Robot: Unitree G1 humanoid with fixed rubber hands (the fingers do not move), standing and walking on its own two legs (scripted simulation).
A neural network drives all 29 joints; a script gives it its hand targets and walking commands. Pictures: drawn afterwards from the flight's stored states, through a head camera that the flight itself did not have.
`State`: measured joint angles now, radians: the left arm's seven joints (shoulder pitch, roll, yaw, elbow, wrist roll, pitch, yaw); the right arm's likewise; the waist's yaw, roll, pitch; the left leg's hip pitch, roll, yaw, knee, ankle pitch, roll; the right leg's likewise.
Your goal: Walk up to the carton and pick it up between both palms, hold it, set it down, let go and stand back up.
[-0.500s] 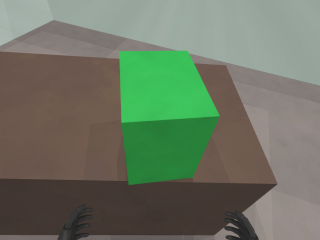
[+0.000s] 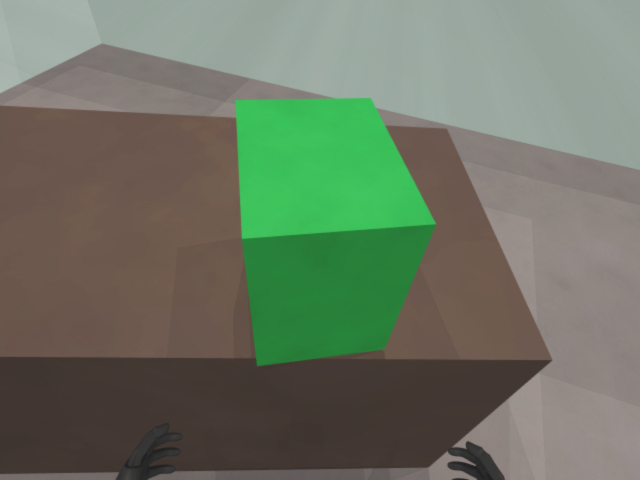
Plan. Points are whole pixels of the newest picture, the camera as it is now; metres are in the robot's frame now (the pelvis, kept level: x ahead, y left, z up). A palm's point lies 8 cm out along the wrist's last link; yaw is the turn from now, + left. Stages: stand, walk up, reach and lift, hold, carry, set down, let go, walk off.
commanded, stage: stand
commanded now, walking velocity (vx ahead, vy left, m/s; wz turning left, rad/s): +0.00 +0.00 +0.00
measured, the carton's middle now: (314, 231) +0.45 +0.03 +0.06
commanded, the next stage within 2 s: none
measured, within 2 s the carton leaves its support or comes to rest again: neither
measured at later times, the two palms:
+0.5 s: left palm out of the picture +0.06 +0.31 -0.12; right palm out of the picture +0.08 -0.26 -0.11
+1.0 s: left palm out of the picture +0.03 +0.32 -0.13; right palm out of the picture +0.06 -0.25 -0.11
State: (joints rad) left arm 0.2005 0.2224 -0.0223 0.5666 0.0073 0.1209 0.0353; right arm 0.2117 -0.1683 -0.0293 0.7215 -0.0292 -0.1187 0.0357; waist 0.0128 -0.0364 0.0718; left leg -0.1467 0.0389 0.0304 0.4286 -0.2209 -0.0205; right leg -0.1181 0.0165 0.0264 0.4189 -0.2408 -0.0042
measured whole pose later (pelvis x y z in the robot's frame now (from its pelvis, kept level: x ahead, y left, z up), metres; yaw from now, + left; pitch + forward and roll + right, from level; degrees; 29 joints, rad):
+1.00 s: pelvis -0.01 +0.03 +0.00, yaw +2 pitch -4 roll +0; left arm 0.18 0.33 0.01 1.12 0.02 -0.02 0.00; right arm 0.15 -0.31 -0.02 1.10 -0.01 -0.01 0.00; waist 0.00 -0.02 0.06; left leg -0.12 -0.02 0.02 0.36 -0.18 0.03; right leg -0.07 -0.04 0.02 0.32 -0.19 0.05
